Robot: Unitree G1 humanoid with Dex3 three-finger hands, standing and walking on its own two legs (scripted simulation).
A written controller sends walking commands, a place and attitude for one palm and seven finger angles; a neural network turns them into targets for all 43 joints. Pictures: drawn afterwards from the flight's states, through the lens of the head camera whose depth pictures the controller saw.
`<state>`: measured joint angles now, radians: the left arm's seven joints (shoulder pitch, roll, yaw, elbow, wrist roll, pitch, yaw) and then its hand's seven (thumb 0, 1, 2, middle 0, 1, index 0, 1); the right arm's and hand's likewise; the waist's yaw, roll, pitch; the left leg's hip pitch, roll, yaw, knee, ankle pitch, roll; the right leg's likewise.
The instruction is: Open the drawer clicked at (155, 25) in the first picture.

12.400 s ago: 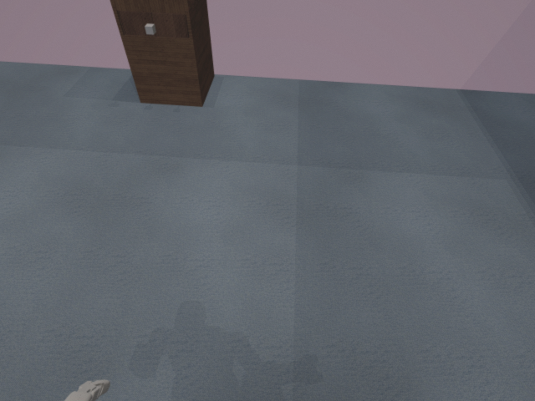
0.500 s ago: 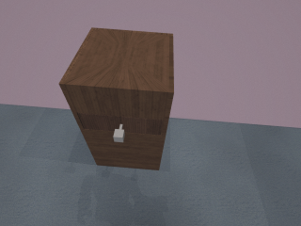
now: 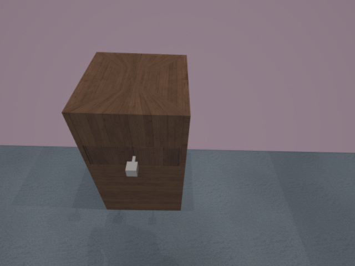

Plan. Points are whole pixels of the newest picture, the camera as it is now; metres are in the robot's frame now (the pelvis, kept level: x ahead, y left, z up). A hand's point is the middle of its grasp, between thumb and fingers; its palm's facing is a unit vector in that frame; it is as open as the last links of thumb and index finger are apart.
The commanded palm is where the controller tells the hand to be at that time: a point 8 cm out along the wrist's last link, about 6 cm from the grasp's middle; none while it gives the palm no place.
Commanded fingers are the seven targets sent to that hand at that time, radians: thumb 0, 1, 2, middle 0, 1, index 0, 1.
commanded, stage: come to a stop and stand still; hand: left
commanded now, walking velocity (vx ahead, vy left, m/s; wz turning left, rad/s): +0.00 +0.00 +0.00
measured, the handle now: (133, 164) +0.55 +0.19 -0.25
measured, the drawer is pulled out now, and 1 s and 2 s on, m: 0.00 0.00 0.00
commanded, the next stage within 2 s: look again from close up in 0.14 s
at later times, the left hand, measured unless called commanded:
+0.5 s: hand out of the picture -0.01 +0.16 -0.19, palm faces +0.03 -0.98 -0.17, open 7.4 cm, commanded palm none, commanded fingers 0.00 0.90 0.90 -0.20 -0.30 -0.20 -0.30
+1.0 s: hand (86, 258) +0.16 +0.21 -0.07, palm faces -0.02 -0.80 -0.59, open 7.4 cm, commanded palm +0.13 +0.22 -0.05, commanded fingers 0.00 0.69 0.81 -0.22 -0.44 -0.22 -0.44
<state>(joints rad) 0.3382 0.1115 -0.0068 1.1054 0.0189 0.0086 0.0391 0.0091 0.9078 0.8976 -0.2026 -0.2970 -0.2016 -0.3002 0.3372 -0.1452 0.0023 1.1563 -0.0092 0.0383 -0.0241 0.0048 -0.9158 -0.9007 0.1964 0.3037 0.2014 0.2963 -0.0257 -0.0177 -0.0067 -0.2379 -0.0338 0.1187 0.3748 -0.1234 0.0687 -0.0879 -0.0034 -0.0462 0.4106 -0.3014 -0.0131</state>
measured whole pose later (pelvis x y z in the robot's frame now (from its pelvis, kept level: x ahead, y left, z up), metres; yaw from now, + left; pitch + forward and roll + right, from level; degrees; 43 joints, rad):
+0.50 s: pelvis +0.02 +0.00 -0.01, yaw +1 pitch +0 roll -1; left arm 0.37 0.12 -0.02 1.08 0.02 -0.03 0.05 0.01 0.90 0.90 -0.20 -0.30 -0.20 -0.30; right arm 0.33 -0.14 0.02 1.07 -0.02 0.00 -0.02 0.02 -0.93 -0.90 0.20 0.30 0.20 0.30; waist -0.02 0.01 0.00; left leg -0.34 -0.02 0.10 0.57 -0.24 0.08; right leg -0.14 0.00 -0.07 0.52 -0.39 -0.01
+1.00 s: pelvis +0.02 +0.01 -0.01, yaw +2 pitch +2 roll +1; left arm 0.44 0.28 -0.09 0.14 0.24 0.12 0.23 0.04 0.90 0.88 -0.21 -0.33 -0.21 -0.33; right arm 0.31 -0.21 0.01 0.83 0.03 -0.24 -0.07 0.01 -0.92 -0.90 0.20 0.30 0.20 0.30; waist -0.02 0.02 -0.02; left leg -0.34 -0.08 0.10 0.47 -0.18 0.08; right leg -0.36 -0.01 -0.03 0.75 -0.42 -0.03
